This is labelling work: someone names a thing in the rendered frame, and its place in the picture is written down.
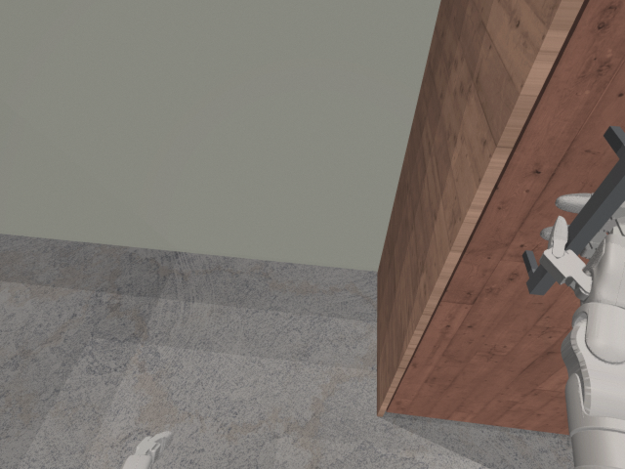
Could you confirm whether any robot left hand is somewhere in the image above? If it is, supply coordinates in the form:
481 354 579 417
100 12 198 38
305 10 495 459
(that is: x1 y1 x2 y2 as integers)
120 431 173 469

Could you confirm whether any handle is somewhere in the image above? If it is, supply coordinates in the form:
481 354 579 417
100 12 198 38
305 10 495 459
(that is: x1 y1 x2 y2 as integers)
522 126 625 295

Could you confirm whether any robot right hand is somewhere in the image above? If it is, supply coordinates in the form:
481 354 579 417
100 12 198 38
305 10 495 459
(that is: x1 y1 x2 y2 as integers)
539 193 625 310

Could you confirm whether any wardrobe door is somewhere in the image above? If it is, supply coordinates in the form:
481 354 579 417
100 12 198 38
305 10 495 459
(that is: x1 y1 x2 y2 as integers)
387 0 625 435

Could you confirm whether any right robot forearm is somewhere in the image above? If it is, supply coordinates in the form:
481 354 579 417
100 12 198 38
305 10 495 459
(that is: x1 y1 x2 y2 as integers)
561 302 625 469

